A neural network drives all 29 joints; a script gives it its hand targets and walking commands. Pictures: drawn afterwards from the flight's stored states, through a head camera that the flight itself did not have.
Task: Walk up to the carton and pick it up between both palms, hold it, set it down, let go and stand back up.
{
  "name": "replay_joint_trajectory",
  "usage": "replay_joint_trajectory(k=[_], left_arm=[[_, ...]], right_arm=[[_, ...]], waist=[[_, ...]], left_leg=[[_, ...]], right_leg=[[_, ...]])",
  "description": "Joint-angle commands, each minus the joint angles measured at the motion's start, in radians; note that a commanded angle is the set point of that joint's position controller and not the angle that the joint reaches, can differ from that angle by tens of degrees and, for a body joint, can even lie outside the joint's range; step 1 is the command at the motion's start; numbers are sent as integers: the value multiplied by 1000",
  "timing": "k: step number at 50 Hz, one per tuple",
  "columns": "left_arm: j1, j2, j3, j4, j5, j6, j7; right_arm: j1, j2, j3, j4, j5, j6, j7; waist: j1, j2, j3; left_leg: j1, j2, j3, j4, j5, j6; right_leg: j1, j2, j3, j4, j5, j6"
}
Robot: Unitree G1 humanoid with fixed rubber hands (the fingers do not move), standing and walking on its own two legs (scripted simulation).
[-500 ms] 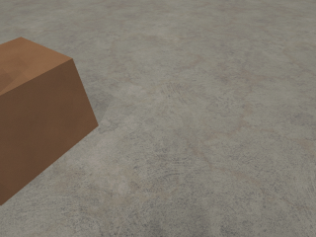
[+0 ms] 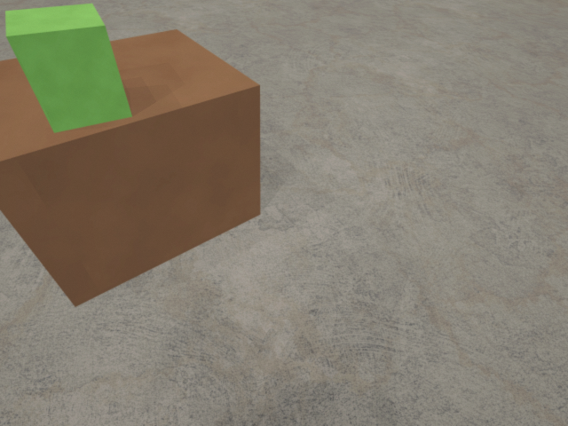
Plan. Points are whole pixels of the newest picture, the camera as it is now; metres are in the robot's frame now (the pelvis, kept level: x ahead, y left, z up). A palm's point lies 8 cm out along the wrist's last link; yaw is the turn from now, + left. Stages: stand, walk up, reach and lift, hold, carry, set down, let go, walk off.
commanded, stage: walk up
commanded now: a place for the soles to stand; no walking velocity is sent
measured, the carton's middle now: (73, 67) +1.00 +0.64 +0.05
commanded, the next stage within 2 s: none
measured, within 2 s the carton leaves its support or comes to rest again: neither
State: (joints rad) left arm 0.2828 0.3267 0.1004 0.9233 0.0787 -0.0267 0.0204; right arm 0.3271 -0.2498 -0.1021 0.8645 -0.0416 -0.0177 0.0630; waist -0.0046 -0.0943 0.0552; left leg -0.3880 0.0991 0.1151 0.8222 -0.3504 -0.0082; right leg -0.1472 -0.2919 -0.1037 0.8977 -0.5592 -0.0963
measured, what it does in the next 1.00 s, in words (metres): walks ahead, turning left: right foot, then left foot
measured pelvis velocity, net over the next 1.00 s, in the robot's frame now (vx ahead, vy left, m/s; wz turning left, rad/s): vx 0.38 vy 0.23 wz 0.61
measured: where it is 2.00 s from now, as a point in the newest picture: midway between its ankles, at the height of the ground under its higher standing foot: (172, 327)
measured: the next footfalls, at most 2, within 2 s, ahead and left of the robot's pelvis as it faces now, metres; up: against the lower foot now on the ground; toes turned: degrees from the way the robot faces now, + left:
right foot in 0.36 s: +0.33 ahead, -0.03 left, +0.00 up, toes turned +11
left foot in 0.82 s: +0.40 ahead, +0.34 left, +0.00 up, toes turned +33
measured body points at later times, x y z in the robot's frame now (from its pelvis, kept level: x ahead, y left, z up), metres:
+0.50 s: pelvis +0.21 +0.05 +0.03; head +0.23 +0.04 +0.48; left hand +0.21 +0.33 -0.06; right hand +0.34 -0.20 -0.10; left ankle +0.13 +0.16 -0.61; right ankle +0.29 -0.03 -0.70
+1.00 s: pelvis +0.38 +0.23 +0.03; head +0.37 +0.26 +0.48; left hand +0.27 +0.47 -0.10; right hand +0.59 +0.06 -0.07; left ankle +0.36 +0.31 -0.70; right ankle +0.42 +0.06 -0.60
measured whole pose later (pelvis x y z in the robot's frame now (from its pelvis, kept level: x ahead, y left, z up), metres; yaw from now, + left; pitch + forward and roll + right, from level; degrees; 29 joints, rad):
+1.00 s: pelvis +0.38 +0.23 +0.03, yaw +35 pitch -4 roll -3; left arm 0.44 0.29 0.00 0.66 0.03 -0.01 -0.02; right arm 0.33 -0.24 -0.02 0.70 -0.02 -0.02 0.01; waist -0.01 -0.01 0.09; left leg -0.26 -0.02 -0.02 0.59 -0.26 0.06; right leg -0.38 -0.11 -0.07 1.22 -0.41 -0.02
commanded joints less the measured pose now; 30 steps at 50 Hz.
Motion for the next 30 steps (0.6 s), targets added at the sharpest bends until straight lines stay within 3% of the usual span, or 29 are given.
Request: replay_joint_trajectory(k=[1, 2, 4, 5, 6, 9, 13, 15, 17, 18, 19, 20, 21, 22, 23, 24, 26, 30], left_arm=[[-127, 15, -45, -268, -67, -16, -36], [-135, 43, -39, -260, -73, -23, -33], [-43, 64, -34, -219, -82, -40, -35], [-8, 72, -32, -219, -74, -48, -40], [-3, 57, -33, -227, -64, -50, -48], [-33, -3, -45, -289, -56, -36, -55], [-49, -13, -31, -348, -47, -39, -45], [15, -4, -16, -351, -38, -44, -30], [141, 37, 0, -340, -28, -55, -5], [251, 106, 11, -334, 1, -63, 7], [284, 196, 26, -351, 25, -60, 22], [233, 187, 37, -337, 1, -50, 34], [190, 131, 13, -338, -23, -51, 34], [168, 103, -5, -336, -27, -57, 31], [136, 90, -12, -339, -22, -62, 27], [104, 72, -24, -332, -23, -67, 21], [118, 68, -33, -309, -21, -74, 6], [195, 77, -37, -269, -22, -86, -4]], right_arm=[[170, -370, -59, -35, 45, -10, -48], [103, -345, -55, -62, 45, -3, -55], [52, -248, -22, -84, 8, -1, -72], [79, -126, 13, -79, -4, -12, -63], [105, -105, 22, -75, 1, -23, -52], [97, -168, 5, -91, 11, -47, -35], [131, -178, -5, -103, 11, -45, -24], [118, -182, -5, -123, 13, -39, -23], [130, -138, 13, -149, 13, -37, -23], [179, -65, 41, -166, 11, -35, -23], [258, -53, 43, -192, 1, -18, -35], [252, -132, 25, -189, -24, 6, -47], [204, -171, 11, -192, -40, 20, -43], [160, -157, 10, -196, -35, 21, -33], [152, -123, 19, -197, -23, 19, -21], [164, -100, 23, -195, -15, 19, -12], [150, -70, 38, -201, -12, 18, 8], [16, -54, 51, -242, 1, 15, 18]], waist=[[-105, 428, 43], [-84, 398, 105], [-28, 332, 91], [-6, 192, 36], [-10, 143, 9], [-9, 154, 11], [-38, 153, 2], [-9, 118, 2], [55, 62, -33], [97, -97, -122], [55, -139, -90], [32, -35, -50], [26, 51, 34], [32, 77, 72], [25, 45, 81], [8, 6, 73], [11, -37, 38], [38, -41, 62]], left_leg=[[270, 286, -922, -712, -421, 327], [229, 256, -801, -689, -378, 324], [213, 173, -514, -525, 6, 294], [183, 142, -420, -516, 119, 251], [160, 101, -358, -520, 184, 231], [133, 67, -310, -532, 153, 247], [96, 54, -344, -502, 48, 213], [64, 43, -372, -431, 24, 181], [-29, -36, -329, -207, 54, 122], [-116, -120, -236, 122, -30, 64], [-288, -198, -197, 340, -269, 2], [-314, -111, -227, 453, -205, 3], [-310, -81, -251, 493, -116, -4], [-312, -68, -259, 463, -42, -2], [-281, -42, -257, 406, 17, -5], [-230, -32, -247, 368, 54, -9], [-208, -38, -201, 361, 97, -20], [-269, -17, -162, 186, 159, -24]], right_leg=[[-651, 184, 115, 454, -70, 54], [-649, 149, 137, 456, 3, 54], [-556, 130, 138, 343, 106, 65], [-453, 132, 136, 236, 169, 70], [-392, 165, 100, 183, 218, 78], [-357, 213, 57, -52, 326, 100], [-208, 256, 57, -251, 459, 96], [-91, 271, 47, -321, 474, 87], [103, 265, 65, -362, 383, 62], [234, 43, 351, -473, 131, 4], [273, -202, 800, -641, -52, -60], [160, -259, 938, -698, -225, -132], [73, -206, 794, -713, -211, -99], [39, -134, 579, -677, -53, -59], [-12, -69, 405, -668, 89, -32], [-52, -17, 282, -666, 180, -20], [-44, 9, 163, -656, 305, -61], [12, -7, 39, -633, 517, -96]])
